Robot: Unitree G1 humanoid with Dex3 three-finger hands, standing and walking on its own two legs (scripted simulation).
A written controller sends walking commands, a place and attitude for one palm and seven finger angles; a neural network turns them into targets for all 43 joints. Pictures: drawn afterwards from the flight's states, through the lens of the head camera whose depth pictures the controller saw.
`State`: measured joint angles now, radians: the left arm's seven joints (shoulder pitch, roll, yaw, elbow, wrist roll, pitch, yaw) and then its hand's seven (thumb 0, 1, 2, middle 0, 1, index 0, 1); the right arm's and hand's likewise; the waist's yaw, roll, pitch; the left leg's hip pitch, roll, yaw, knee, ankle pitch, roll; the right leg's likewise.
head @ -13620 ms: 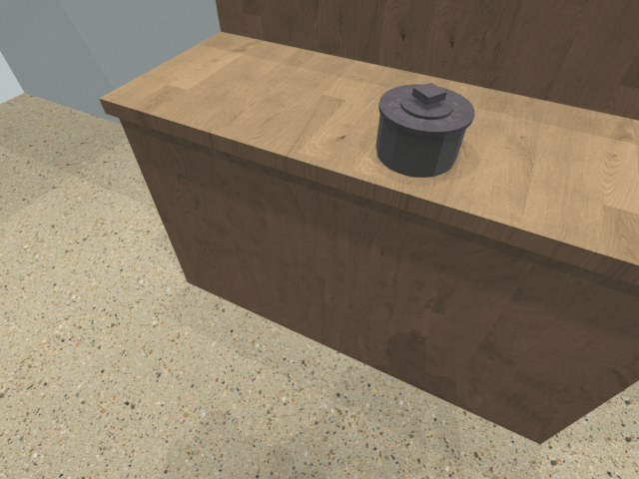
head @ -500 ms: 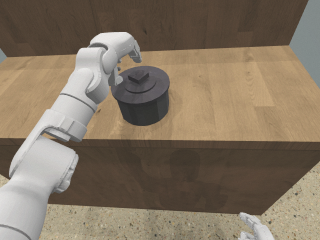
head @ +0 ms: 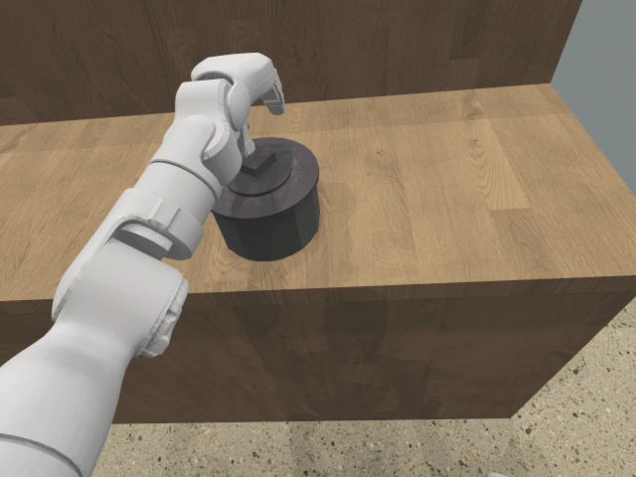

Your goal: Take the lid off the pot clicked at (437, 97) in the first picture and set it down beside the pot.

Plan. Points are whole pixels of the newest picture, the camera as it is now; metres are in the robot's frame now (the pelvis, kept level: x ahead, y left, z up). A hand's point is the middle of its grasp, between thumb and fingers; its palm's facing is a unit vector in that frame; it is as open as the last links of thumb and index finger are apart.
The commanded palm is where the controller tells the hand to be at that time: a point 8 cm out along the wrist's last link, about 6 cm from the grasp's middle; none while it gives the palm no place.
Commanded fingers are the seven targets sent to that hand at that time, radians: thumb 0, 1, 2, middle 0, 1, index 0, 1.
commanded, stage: move the open hand above the knob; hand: left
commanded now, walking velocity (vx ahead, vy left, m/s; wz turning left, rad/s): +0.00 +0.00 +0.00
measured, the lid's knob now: (254, 160) +0.50 +0.07 +0.15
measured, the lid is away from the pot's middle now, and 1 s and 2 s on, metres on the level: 0.00 0.00 0.00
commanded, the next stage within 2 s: lower the open fingers around the knob in 0.40 s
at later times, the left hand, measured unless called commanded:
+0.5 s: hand (231, 125) +0.46 +0.07 +0.23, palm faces -0.19 -0.04 -0.98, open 10.2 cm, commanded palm +0.45 +0.08 +0.28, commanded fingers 0.00 -0.40 1.65 -0.85 -0.08 -0.85 -0.08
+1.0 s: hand (242, 157) +0.46 +0.07 +0.18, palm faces -0.29 -0.03 -0.96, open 10.2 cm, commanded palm +0.45 +0.07 +0.24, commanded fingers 0.00 -0.40 1.65 -0.85 -0.08 -0.85 -0.08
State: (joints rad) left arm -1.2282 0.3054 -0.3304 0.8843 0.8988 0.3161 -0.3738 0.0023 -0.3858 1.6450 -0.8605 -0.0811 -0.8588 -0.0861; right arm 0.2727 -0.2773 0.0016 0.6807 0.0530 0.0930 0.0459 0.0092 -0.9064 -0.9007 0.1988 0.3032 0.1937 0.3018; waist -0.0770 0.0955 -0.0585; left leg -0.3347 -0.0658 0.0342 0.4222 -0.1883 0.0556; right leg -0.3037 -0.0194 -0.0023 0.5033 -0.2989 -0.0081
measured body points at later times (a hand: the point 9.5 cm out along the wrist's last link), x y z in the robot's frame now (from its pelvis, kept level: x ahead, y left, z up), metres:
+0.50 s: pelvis -0.01 -0.01 +0.00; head +0.01 -0.04 +0.45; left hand +0.47 +0.07 +0.28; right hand +0.14 -0.25 -0.13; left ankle +0.01 +0.09 -0.74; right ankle -0.03 -0.11 -0.74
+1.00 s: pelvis -0.01 +0.00 +0.00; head +0.01 -0.04 +0.45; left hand +0.47 +0.07 +0.24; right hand +0.10 -0.25 -0.14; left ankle +0.01 +0.09 -0.74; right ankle -0.03 -0.11 -0.74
